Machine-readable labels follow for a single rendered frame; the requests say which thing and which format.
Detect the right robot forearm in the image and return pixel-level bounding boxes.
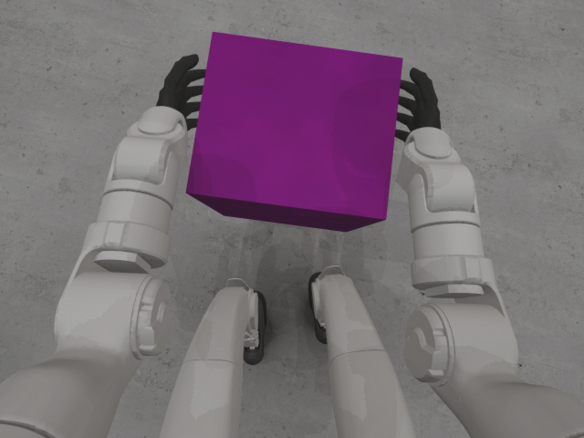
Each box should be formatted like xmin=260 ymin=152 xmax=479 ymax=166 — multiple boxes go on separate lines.
xmin=396 ymin=127 xmax=518 ymax=368

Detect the robot left upper arm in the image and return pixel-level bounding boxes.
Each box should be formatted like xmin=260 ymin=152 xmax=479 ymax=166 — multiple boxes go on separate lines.
xmin=0 ymin=271 xmax=172 ymax=438

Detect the left robot forearm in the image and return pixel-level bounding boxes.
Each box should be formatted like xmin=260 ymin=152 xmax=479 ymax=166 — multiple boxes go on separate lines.
xmin=54 ymin=106 xmax=188 ymax=344

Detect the carton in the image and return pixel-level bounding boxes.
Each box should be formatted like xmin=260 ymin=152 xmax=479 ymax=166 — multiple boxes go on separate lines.
xmin=186 ymin=32 xmax=403 ymax=232

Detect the right robot foot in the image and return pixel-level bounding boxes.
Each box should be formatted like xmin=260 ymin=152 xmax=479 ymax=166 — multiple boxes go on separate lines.
xmin=308 ymin=272 xmax=328 ymax=344

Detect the robot left hand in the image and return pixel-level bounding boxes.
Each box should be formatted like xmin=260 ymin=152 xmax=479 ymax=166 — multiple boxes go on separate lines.
xmin=156 ymin=54 xmax=206 ymax=131

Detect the robot right upper arm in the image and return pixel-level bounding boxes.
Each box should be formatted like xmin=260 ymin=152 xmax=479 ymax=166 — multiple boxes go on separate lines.
xmin=403 ymin=302 xmax=584 ymax=438

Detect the robot right thigh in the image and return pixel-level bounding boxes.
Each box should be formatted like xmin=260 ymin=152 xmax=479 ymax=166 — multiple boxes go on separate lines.
xmin=311 ymin=274 xmax=417 ymax=438

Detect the robot right hand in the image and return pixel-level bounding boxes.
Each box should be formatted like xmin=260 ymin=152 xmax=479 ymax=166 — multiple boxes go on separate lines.
xmin=395 ymin=68 xmax=441 ymax=142

